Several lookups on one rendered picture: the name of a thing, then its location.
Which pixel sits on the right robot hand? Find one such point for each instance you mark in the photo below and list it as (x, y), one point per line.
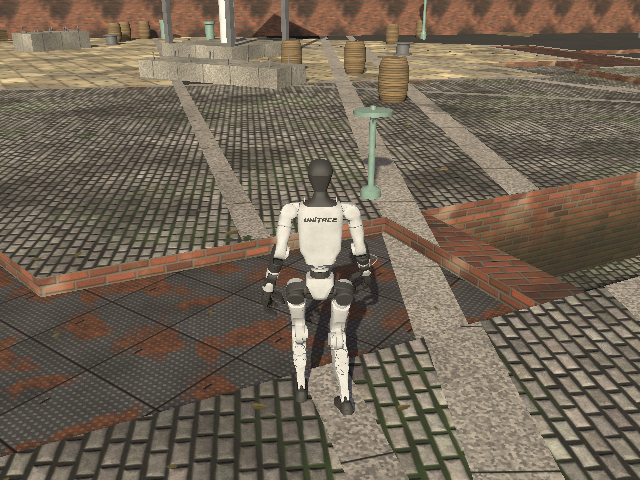
(357, 276)

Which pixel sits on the left robot forearm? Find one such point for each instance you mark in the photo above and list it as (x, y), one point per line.
(273, 272)

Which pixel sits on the right robot forearm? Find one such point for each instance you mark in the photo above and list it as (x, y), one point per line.
(364, 262)

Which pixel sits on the left robot upper arm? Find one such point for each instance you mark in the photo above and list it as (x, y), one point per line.
(287, 213)

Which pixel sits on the right robot upper arm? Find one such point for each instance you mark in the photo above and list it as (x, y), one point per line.
(352, 213)

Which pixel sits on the humanoid robot head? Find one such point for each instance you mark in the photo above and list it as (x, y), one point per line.
(319, 173)

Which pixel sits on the left robot hand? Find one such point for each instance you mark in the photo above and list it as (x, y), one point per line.
(266, 301)

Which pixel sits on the robot torso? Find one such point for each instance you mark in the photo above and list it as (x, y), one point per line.
(320, 239)

